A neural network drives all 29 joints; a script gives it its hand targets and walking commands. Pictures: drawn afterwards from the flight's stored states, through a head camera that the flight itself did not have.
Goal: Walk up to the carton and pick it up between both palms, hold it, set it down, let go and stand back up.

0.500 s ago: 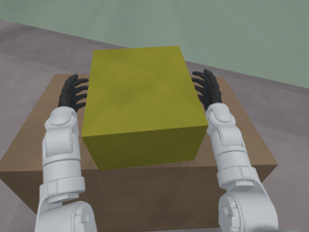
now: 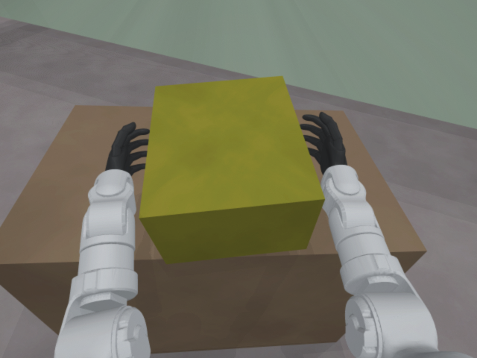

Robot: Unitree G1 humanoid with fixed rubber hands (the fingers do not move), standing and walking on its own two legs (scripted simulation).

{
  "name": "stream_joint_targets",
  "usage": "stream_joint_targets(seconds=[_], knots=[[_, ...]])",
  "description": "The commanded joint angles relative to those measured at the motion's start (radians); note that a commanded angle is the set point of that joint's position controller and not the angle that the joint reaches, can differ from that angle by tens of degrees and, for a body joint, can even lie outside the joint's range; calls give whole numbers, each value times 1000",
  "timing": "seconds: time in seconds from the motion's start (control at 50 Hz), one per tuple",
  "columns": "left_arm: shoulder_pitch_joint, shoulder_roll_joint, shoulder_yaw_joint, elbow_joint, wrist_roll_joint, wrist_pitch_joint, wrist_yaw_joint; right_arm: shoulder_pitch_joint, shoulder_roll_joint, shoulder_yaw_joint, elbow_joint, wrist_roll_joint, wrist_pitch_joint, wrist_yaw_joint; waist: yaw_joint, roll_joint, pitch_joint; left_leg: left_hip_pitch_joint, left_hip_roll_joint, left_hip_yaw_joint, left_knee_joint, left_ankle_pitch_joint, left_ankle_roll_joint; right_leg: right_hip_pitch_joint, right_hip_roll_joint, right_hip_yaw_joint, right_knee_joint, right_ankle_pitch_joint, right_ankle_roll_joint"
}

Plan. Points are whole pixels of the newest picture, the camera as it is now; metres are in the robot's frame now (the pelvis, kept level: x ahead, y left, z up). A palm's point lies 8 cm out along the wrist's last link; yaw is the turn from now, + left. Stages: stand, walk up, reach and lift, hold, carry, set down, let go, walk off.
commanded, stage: set down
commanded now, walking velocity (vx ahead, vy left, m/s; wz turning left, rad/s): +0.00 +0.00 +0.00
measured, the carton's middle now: (227, 164) +0.44 -0.01 +0.10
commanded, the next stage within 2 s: none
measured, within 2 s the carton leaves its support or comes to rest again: neither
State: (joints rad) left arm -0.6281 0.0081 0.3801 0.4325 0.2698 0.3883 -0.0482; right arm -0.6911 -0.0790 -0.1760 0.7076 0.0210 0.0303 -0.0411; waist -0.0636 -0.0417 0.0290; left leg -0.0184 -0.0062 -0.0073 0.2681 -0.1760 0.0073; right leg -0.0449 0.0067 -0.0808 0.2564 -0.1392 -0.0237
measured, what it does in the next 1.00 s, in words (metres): stands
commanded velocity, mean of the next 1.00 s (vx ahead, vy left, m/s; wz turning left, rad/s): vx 0.00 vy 0.00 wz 0.00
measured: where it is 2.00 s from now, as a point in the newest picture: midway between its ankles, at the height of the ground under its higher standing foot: outside the picture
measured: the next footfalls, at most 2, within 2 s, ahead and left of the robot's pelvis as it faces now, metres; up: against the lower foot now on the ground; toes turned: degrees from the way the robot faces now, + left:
none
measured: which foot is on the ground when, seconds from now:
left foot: down 0.00-1.00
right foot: down 0.00-1.00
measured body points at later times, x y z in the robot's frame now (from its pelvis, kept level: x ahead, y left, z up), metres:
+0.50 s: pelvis +0.02 +0.00 +0.00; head +0.03 +0.01 +0.45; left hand +0.46 +0.15 +0.13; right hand +0.44 -0.20 +0.16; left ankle -0.01 +0.11 -0.75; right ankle +0.01 -0.10 -0.75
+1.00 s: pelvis +0.02 +0.01 +0.00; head +0.02 +0.01 +0.45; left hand +0.46 +0.16 +0.13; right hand +0.44 -0.19 +0.15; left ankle -0.02 +0.11 -0.75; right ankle +0.01 -0.09 -0.75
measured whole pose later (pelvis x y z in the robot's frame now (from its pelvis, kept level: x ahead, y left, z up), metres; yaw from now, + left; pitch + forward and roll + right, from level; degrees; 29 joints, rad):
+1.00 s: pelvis +0.02 +0.01 +0.00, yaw -1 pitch +6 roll -1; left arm -0.88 0.06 0.40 0.95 0.20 0.10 0.07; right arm -0.88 -0.08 -0.51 1.03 -0.24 -0.18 0.06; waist -0.04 0.03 -0.12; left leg -0.24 0.01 0.04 0.34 -0.21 0.02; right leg -0.24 0.00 -0.12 0.27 -0.14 -0.02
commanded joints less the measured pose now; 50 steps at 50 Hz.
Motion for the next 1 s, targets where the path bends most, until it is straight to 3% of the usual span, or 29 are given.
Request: stream_joint_targets(seconds=[0.0,0.1,0.14,0.2,0.32,0.38,0.46,0.56,0.66,0.74,0.78,0.84,0.92,0.98], knots=[[-677,-401,-340,-58,-76,-131,-110,-615,434,149,-127,-91,-131,127,32,35,-406,-48,-17,71,-35,148,-30,190,-1,-43,18,226,65],[-846,-462,-442,-26,-126,-240,-35,-665,398,8,-27,-192,-200,160,-25,129,-577,113,25,51,12,200,-97,2,17,-84,-2,97,28],[-883,-474,-456,-2,-135,-263,-11,-679,391,-35,5,-222,-214,169,-38,145,-624,135,37,40,26,209,-105,-41,17,-85,-3,82,24],[-893,-476,-428,57,-127,-281,-4,-682,396,-67,66,-256,-217,178,-39,124,-640,126,39,36,37,240,-103,-34,10,-79,3,116,30],[-793,-446,-319,163,-82,-271,-34,-674,431,9,145,-206,-201,179,14,44,-566,10,5,50,51,411,-80,186,6,-49,56,436,66],[-722,-403,-240,198,-49,-247,-59,-666,439,61,144,-176,-184,171,44,-19,-489,-88,-13,59,26,394,-51,326,-4,-26,92,582,86],[-674,-373,-178,213,-13,-231,-79,-645,456,83,130,-165,-176,163,62,-39,-430,-162,-25,75,-12,334,-20,413,-19,-5,110,670,105],[-741,-374,-200,166,-19,-269,-63,-637,464,47,98,-194,-196,166,47,-1,-508,-102,-15,90,0,331,-30,321,-15,-17,104,626,98],[-902,-459,-388,84,-114,-375,0,-678,475,32,82,-221,-270,176,7,120,-837,97,18,68,131,636,-103,128,8,-55,118,667,65],[-1004,-508,-470,82,-145,-442,50,-711,460,-19,132,-257,-310,184,-18,203,-980,257,58,44,223,799,-151,-110,28,-75,78,503,33],[-1023,-511,-458,125,-146,-448,51,-729,451,-48,158,-278,-305,188,-21,186,-964,215,64,43,218,735,-150,-115,27,-73,65,443,29],[-992,-477,-383,241,-132,-430,23,-747,448,-65,218,-294,-282,193,-11,105,-843,9,39,57,155,538,-111,34,10,-58,86,475,41],[-877,-375,-188,434,-67,-352,-41,-747,424,-91,304,-295,-207,197,25,-16,-529,-258,8,67,13,237,-32,271,-27,-19,108,494,72],[-839,-316,-78,467,-18,-291,-66,-741,400,-122,307,-290,-148,208,41,-60,-401,-275,-2,70,-59,117,-1,308,-34,-7,86,401,81]])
